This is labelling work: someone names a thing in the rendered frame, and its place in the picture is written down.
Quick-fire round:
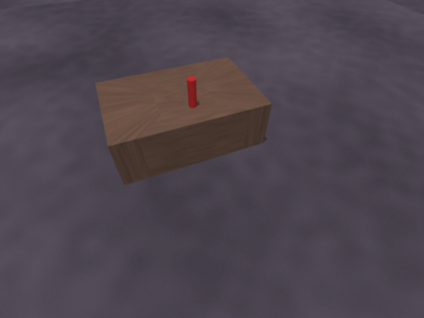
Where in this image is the can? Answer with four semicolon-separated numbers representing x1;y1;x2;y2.
187;76;197;108

